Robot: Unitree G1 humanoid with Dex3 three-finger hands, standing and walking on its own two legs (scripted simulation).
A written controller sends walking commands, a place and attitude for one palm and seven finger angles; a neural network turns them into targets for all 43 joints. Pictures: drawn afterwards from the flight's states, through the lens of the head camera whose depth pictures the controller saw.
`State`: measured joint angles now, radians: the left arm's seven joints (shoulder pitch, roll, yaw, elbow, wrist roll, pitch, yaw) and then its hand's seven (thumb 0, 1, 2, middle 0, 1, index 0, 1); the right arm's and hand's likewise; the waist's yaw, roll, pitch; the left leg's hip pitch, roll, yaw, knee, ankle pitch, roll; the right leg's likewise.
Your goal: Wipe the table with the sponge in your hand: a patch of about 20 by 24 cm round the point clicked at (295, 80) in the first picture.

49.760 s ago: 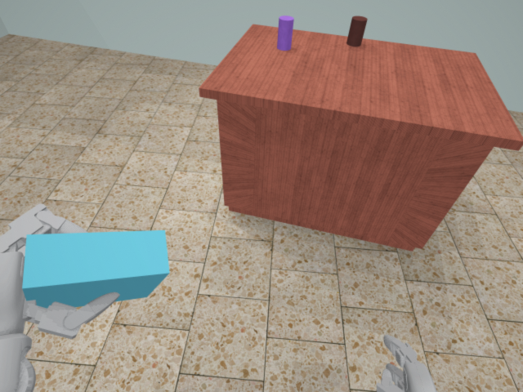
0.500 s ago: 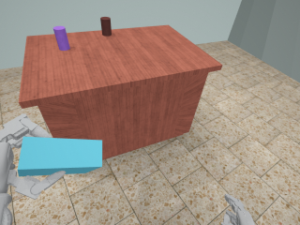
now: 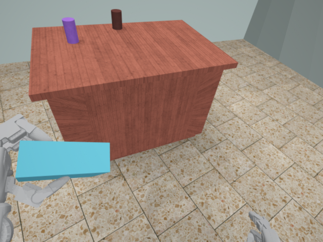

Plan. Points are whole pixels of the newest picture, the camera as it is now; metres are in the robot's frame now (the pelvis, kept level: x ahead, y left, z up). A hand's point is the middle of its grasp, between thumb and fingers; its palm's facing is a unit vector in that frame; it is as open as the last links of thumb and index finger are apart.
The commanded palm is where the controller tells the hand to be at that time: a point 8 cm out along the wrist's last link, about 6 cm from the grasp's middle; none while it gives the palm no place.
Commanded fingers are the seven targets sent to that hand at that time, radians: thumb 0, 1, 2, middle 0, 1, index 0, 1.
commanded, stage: stop stepping back and stand still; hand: left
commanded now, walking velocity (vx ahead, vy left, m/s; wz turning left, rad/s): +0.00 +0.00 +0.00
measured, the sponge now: (76, 162) +0.22 +0.19 +0.15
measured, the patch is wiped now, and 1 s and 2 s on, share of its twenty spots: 1.00 1.00 1.00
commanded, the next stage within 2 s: stand and wait in 0.84 s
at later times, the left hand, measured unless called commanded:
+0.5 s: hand (10, 160) +0.20 +0.28 +0.18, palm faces +0.48 -0.79 -0.38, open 9.6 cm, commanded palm +0.14 +0.31 +0.20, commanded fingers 0.00 0.10 1.30 -1.20 -1.60 -1.20 -1.60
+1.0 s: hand (28, 147) +0.23 +0.27 +0.18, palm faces +0.43 -0.83 -0.35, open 9.6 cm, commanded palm +0.17 +0.31 +0.20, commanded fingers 0.00 0.10 1.30 -1.20 -1.60 -1.20 -1.60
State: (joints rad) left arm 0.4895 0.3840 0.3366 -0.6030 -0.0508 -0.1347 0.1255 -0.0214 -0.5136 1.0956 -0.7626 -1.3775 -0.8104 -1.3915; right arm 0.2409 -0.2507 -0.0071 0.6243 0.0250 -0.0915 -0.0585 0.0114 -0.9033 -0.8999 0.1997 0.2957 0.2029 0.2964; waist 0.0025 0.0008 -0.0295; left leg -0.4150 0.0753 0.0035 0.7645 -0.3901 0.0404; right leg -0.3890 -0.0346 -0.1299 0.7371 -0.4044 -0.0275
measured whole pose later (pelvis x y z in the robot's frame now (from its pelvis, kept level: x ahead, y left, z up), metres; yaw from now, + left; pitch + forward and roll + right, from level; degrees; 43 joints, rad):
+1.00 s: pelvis +0.03 +0.02 +0.03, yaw +3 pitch -1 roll -1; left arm 0.48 0.34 0.29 -0.46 -0.04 -0.13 0.15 -0.02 -0.51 1.09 -0.76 -1.38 -0.81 -1.40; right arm 0.16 -0.20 0.02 0.61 0.01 -0.09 -0.06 0.01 -0.90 -0.90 0.20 0.30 0.20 0.30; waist 0.01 0.00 0.00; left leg -0.25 -0.01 -0.02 0.49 -0.24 0.02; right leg -0.21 0.00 0.00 0.43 -0.21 0.02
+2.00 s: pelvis +0.03 +0.02 +0.03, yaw +3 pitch +0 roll -1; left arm 0.47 0.34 0.28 -0.45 -0.04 -0.13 0.16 -0.02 -0.51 1.09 -0.76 -1.38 -0.81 -1.40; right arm 0.17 -0.21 0.02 0.61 0.01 -0.08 -0.06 0.01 -0.90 -0.90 0.20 0.30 0.20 0.30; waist 0.01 0.01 0.00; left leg -0.24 -0.01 -0.01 0.47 -0.23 0.02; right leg -0.20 0.00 0.00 0.40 -0.20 0.02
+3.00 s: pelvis +0.03 +0.02 +0.03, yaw +2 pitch +0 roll -1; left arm 0.48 0.35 0.29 -0.44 -0.04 -0.12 0.15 -0.02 -0.51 1.09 -0.76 -1.38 -0.81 -1.40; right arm 0.17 -0.22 0.01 0.61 0.01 -0.06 -0.07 0.01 -0.90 -0.90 0.20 0.30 0.20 0.30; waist 0.00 0.02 -0.01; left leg -0.23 -0.01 -0.01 0.47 -0.23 0.02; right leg -0.19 0.00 0.00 0.39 -0.20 0.02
